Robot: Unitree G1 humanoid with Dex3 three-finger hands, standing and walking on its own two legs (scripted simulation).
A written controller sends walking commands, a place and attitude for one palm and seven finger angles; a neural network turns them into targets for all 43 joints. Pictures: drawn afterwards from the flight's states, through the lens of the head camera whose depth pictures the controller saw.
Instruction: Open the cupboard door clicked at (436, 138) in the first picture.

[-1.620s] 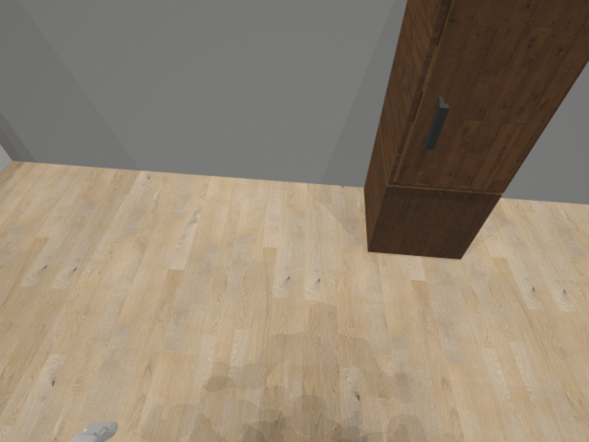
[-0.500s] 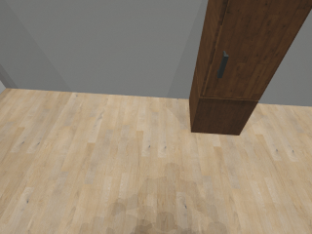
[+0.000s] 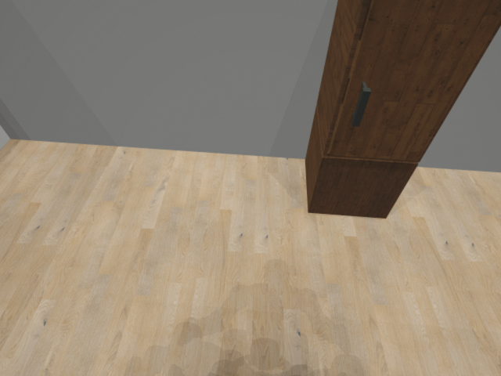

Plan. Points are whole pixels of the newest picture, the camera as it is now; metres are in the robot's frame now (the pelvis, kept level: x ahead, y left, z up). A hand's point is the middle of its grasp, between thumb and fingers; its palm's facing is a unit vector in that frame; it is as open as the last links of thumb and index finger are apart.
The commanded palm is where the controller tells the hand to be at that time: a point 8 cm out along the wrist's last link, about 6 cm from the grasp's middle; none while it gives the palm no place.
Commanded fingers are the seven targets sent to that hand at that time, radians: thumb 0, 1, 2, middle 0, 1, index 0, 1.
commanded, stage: walk to a spot facing it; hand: left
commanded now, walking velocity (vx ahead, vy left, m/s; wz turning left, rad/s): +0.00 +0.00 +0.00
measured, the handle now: (359, 104) +0.97 -0.31 -0.09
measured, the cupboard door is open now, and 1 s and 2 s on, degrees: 0 0 0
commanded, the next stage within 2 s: none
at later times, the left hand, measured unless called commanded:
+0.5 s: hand out of the picture +0.05 +0.17 -0.18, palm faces -0.16 -0.95 -0.25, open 7.4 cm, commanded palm none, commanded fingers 0.00 0.90 0.90 -0.20 -0.30 -0.20 -0.30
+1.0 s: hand out of the picture +0.14 +0.21 -0.17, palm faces -0.41 -0.88 -0.24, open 7.4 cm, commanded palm none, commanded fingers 0.00 0.90 0.90 -0.20 -0.30 -0.20 -0.30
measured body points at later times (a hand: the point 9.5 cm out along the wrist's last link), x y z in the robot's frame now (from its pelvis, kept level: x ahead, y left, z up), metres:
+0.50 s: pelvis -0.02 -0.02 -0.02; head +0.02 -0.05 +0.43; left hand +0.06 +0.22 -0.16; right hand +0.01 -0.28 -0.18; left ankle -0.02 +0.13 -0.68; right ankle -0.01 -0.11 -0.75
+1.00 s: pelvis -0.04 +0.05 -0.01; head +0.00 +0.06 +0.44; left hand +0.16 +0.26 -0.15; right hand -0.08 -0.22 -0.13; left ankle +0.00 +0.15 -0.75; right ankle -0.10 -0.07 -0.66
